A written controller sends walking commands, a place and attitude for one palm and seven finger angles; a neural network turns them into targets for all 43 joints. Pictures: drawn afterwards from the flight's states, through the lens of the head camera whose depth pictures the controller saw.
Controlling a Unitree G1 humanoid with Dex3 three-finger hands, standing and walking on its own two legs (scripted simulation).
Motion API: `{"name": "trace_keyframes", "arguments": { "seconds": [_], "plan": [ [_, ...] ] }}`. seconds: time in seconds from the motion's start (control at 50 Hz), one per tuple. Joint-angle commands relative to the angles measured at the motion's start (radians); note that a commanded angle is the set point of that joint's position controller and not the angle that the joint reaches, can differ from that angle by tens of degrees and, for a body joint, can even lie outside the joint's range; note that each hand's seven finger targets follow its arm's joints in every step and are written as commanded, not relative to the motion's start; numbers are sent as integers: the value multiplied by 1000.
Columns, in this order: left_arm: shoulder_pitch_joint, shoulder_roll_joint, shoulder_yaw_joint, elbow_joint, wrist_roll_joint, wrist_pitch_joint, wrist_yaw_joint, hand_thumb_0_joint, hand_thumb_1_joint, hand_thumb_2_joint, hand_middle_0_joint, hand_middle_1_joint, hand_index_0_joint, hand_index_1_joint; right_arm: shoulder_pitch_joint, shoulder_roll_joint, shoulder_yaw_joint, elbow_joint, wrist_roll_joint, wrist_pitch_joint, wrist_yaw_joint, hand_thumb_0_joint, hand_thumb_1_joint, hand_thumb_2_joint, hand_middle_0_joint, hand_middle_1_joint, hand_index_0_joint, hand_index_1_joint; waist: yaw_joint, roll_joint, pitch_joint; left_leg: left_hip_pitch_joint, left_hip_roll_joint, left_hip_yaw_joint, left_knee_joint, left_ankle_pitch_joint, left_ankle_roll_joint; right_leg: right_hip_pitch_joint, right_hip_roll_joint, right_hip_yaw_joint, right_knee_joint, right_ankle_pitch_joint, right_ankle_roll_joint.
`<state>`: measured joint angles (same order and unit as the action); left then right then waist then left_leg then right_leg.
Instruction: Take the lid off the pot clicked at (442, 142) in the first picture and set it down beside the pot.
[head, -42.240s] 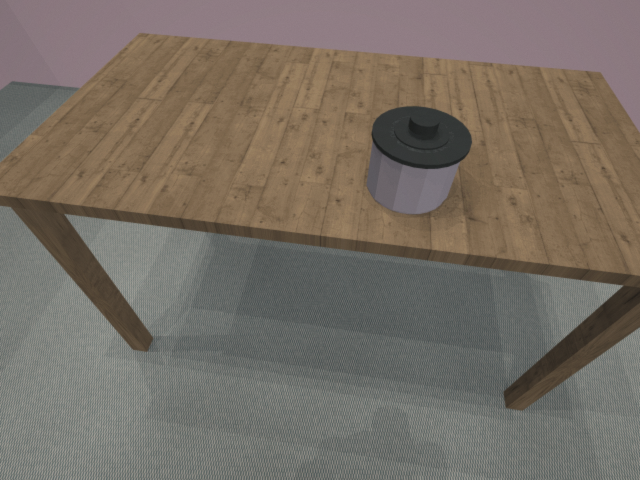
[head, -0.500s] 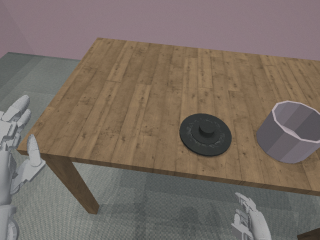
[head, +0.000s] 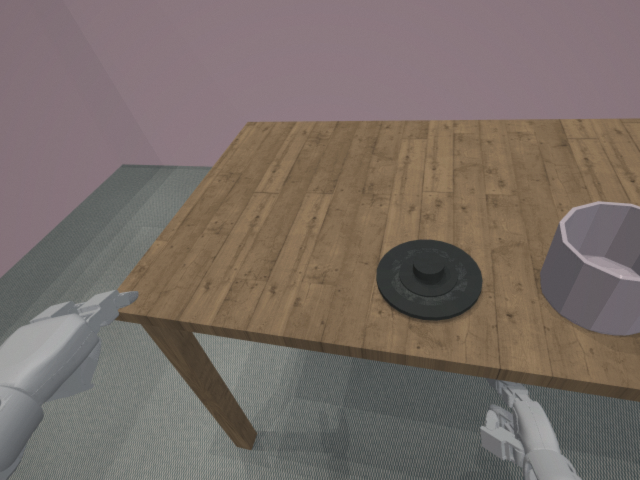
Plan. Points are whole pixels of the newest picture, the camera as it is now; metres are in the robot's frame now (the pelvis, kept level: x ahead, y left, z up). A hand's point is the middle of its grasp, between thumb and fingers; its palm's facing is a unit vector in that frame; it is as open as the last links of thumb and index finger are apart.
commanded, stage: draw the hand back to the body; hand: left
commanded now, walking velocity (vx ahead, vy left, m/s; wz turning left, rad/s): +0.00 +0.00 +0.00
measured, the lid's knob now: (428, 266) +0.45 -0.09 +0.01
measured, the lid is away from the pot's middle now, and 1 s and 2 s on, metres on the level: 0.25 0.25 0.25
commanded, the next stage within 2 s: step back with the hand held close in 1.82 s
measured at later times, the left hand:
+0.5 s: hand (142, 308) +0.22 +0.22 +0.18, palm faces +0.40 -0.82 -0.40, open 7.4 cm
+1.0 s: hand (162, 296) +0.24 +0.21 +0.17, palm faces +0.39 -0.82 -0.43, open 7.4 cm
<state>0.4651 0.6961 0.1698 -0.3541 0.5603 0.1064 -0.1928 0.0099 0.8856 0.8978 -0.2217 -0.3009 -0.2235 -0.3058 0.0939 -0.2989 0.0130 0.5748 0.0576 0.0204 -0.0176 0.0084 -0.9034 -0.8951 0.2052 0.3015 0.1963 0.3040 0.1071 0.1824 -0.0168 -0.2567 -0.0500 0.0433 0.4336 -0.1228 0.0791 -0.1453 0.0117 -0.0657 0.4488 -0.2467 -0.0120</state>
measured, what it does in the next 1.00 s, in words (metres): shifts its weight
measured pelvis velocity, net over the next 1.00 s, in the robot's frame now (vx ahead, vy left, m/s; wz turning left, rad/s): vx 0.06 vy -0.04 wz -0.03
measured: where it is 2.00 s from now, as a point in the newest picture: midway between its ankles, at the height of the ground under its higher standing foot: outside the picture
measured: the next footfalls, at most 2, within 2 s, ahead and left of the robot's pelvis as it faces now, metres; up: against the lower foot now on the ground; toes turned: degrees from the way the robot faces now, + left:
none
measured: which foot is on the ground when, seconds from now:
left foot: down 0.00-1.00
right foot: down 0.00-1.00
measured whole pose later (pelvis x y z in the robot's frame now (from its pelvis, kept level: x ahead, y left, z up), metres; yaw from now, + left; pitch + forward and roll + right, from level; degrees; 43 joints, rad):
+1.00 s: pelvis +0.06 -0.04 +0.00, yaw -1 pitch -3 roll +1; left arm 0.53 0.38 0.35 -0.47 -0.12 -0.08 0.08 0.02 0.89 0.90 -0.22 -0.30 -0.22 -0.30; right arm 0.18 -0.22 0.00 0.64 0.04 -0.12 -0.05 0.01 -0.90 -0.89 0.21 0.30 0.20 0.30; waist 0.07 0.06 0.01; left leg -0.17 -0.02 0.04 0.44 -0.22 0.02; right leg -0.05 0.05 -0.05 0.41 -0.32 -0.07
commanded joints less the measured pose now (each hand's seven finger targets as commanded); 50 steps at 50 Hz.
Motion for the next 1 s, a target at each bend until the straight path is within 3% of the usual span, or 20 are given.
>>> {"name": "trace_keyframes", "arguments": {
  "seconds": [0.0,0.02,0.04,0.06,0.12,0.14,0.16,0.22,0.28,0.32,0.34,0.36,0.4,0.54,0.56,0.64,0.72,0.74,0.84,0.98],
  "plan": [
    [-357,374,224,-102,39,-99,-8,0,900,900,-200,-300,-200,-300,-152,-75,-25,-118,-8,-73,-64,0,-900,-900,200,300,200,300,-34,-142,-38,144,46,-120,-95,-143,-27,-123,-15,43,-129,-54,24],
    [-410,432,266,-66,61,-113,-29,0,900,900,-200,-300,-200,-300,-157,-77,-21,-106,-10,-68,-76,0,-900,-900,200,300,200,300,-21,-128,-37,148,34,-114,-90,-144,-21,-136,-18,48,-146,-75,22],
    [-469,109,390,-134,-553,-204,127,0,900,900,-200,-300,-200,-300,-68,-34,-22,-158,-26,-146,-59,0,-900,-900,200,300,200,300,-62,-211,78,271,75,-134,-67,-290,-40,-292,-14,95,-259,-230,-18],
    [-299,12,291,89,-575,-227,187,0,900,900,-200,-300,-200,-300,-72,-44,2,-83,-28,-167,-72,0,-900,-900,200,300,200,300,-91,-302,170,212,105,-157,-71,-374,-50,-290,-31,90,-239,-281,-17],
    [-308,-67,257,-22,-638,-277,220,0,900,900,-200,-300,-200,-300,-65,-56,-15,-85,-25,-189,-72,0,-900,-900,200,300,200,300,-71,-243,24,196,76,-103,-52,-282,-55,-156,-59,77,-206,-218,-1],
    [-267,-45,306,-51,-639,-280,240,0,900,900,-200,-300,-200,-300,-57,-57,-20,-88,-25,-214,-63,0,-900,-900,200,300,200,300,-64,-239,-14,212,54,-63,-17,-263,-52,-149,-47,106,-206,-251,8],
    [-343,-65,272,-150,-654,-299,233,0,900,900,-200,-300,-200,-300,-68,-61,-11,-93,-29,-230,-59,0,-900,-900,200,300,200,300,-51,-129,-114,236,48,-64,-26,-192,-45,-89,-65,95,-188,-177,2],
    [-319,-41,309,-259,-671,-330,279,0,900,900,-200,-300,-200,-300,-43,-40,-13,-74,-36,-269,-57,0,-900,-900,200,300,200,300,-35,30,-132,254,71,-91,-58,-130,-61,-52,-66,81,-135,-53,-11],
    [-284,-53,327,-116,-686,-327,288,0,900,900,-200,-300,-200,-300,-62,-27,-16,-57,-19,-263,-53,0,-900,-900,200,300,200,300,-50,-72,103,129,72,-61,-45,-216,-66,-154,-83,108,-236,-245,-5],
    [-303,-25,354,-55,-694,-322,286,0,900,900,-200,-300,-200,-300,-68,-36,-25,-49,-16,-257,-55,0,-900,-900,200,300,200,300,-44,-61,130,110,64,-53,-17,-218,-67,-179,-95,122,-255,-308,-3],
    [-247,-16,385,-23,-690,-325,286,0,900,900,-200,-300,-200,-300,-62,-45,-28,-46,-14,-250,-51,0,-900,-900,200,300,200,300,-43,-158,184,92,69,-59,-10,-203,-63,-203,-87,117,-274,-311,-2],
    [-244,-94,311,-59,-696,-332,277,0,900,900,-200,-300,-200,-300,-74,-35,-30,-64,-9,-250,-47,0,-900,-900,200,300,200,300,-51,-114,135,110,67,-49,-9,-201,-62,-181,-89,118,-259,-300,-2],
    [-207,-70,324,-152,-699,-352,270,0,900,900,-200,-300,-200,-300,-78,-43,-37,-72,-19,-271,-39,0,-900,-900,200,300,200,300,-30,-60,44,146,64,-46,-11,-168,-60,-132,-93,109,-227,-246,-3],
    [-112,-23,399,-182,-688,-358,296,0,900,900,-200,-300,-200,-300,-33,-65,-56,-50,-20,-289,-41,0,-900,-900,200,300,200,300,-29,-172,-12,196,84,-55,-9,24,-49,-84,-68,81,-149,88,-1],
    [-66,-106,340,-153,-694,-347,293,0,900,900,-200,-300,-200,-300,-27,-56,-58,-54,-14,-281,-42,0,-900,-900,200,300,200,300,-42,-175,-23,202,88,-45,-4,58,-49,-73,-67,77,-127,161,0],
    [-28,-140,301,-222,-689,-313,284,0,900,900,-200,-300,-200,-300,-42,-51,-59,-62,-15,-253,-39,0,-900,-900,200,300,200,300,-39,-201,-41,221,91,-37,12,162,-47,-47,-69,69,-87,340,10],
    [-57,-76,339,-338,-684,-302,293,0,900,900,-200,-300,-200,-300,-37,-45,-53,-87,-20,-246,-41,0,-900,-900,200,300,200,300,-27,-158,-124,260,87,-39,11,218,-50,-4,-75,76,-81,410,11],
    [-59,-58,368,-324,-683,-296,300,0,900,900,-200,-300,-200,-300,-49,-46,-51,-75,-22,-238,-44,0,-900,-900,200,300,200,300,-26,-164,-72,245,85,-39,20,222,-48,-25,-70,76,-89,425,7],
    [-6,-143,305,-278,-685,-253,294,0,900,900,-200,-300,-200,-300,-50,-28,-45,-88,-17,-202,-45,0,-900,-900,200,300,200,300,-39,-153,-27,232,89,-39,21,238,-53,-30,-69,64,-84,437,7],
    [46,-108,317,-392,-680,-256,301,0,900,900,-200,-300,-200,-300,-42,-22,-39,-115,-20,-200,-43,0,-900,-900,200,300,200,300,-24,-127,-127,259,97,-52,15,284,-61,23,-69,57,-74,445,3]
  ]
}}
